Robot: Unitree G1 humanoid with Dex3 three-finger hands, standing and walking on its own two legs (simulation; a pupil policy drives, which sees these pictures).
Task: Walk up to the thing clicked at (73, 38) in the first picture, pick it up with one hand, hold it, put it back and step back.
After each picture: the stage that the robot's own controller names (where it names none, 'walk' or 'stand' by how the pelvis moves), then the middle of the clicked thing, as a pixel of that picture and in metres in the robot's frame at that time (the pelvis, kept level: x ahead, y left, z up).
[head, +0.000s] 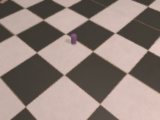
stand; (73, 39) +1.43 +0.13 -0.72
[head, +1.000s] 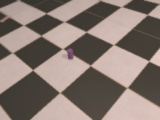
walk; (70, 54) +1.30 +0.28 -0.71
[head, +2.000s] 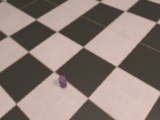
walk; (62, 82) +0.81 +0.29 -0.72
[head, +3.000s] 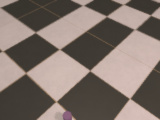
walk; (67, 118) +0.49 +0.15 -0.69
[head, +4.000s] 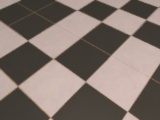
stand; out of the picture +0.36 +0.16 -0.71
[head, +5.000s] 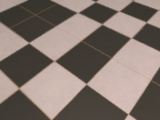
stand; out of the picture +0.36 +0.15 -0.73
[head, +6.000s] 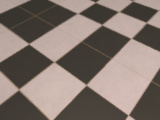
stand; out of the picture +0.35 +0.16 -0.73
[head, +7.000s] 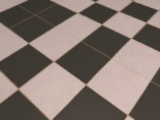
stand; out of the picture +0.35 +0.16 -0.73
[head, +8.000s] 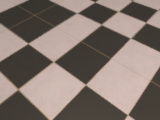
stand; out of the picture +0.35 +0.16 -0.73
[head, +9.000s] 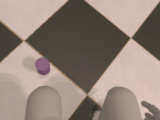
go down; (43, 66) +0.43 +0.17 -0.38
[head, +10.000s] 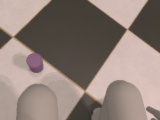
go down; (35, 63) +0.44 +0.18 -0.31
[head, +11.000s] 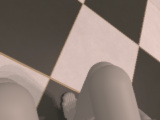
close in; out of the picture +0.44 +0.22 -0.23
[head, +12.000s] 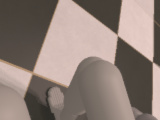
close; out of the picture +0.43 +0.24 -0.23
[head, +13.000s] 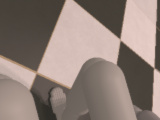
lift; out of the picture +0.40 +0.22 -0.23
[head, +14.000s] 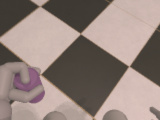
lift; (31, 86) +0.33 +0.18 -0.02
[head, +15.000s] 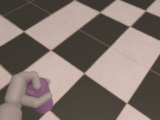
hold; (40, 96) +0.31 +0.16 +0.00
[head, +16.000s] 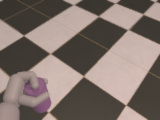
hold; (38, 95) +0.31 +0.17 +0.00
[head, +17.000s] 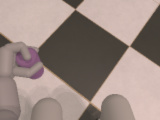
crouch; (31, 64) +0.41 +0.17 -0.09
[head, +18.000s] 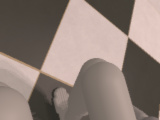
lower; out of the picture +0.43 +0.24 -0.23
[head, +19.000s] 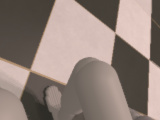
lower; out of the picture +0.45 +0.27 -0.24
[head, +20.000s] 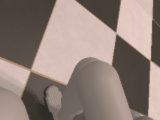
lower; out of the picture +0.45 +0.26 -0.24
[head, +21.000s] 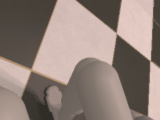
lower; out of the picture +0.45 +0.26 -0.24
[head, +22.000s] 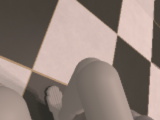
loosen; out of the picture +0.44 +0.25 -0.24
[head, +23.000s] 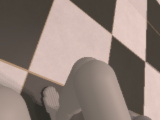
withdraw; out of the picture +0.43 +0.23 -0.24
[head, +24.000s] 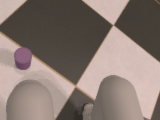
stand; (23, 59) +0.44 +0.20 -0.28
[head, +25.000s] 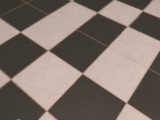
stand; out of the picture +0.37 +0.14 -0.64
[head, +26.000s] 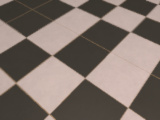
stand; out of the picture +0.38 +0.16 -0.67
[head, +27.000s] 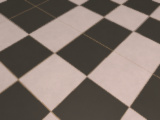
stand; out of the picture +0.38 +0.15 -0.67
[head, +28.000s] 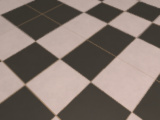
walk; out of the picture +0.39 +0.15 -0.72
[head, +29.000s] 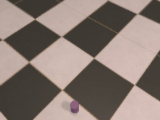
walk; (74, 107) +0.49 +0.09 -0.71
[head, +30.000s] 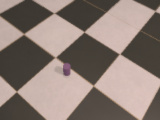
walk; (66, 69) +0.79 +0.11 -0.70
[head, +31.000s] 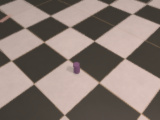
stand; (76, 68) +1.05 +0.15 -0.70
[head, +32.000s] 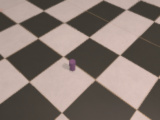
stand; (72, 65) +1.04 +0.12 -0.72
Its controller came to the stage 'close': yes
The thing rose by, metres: 0.71
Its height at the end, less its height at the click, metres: +0.00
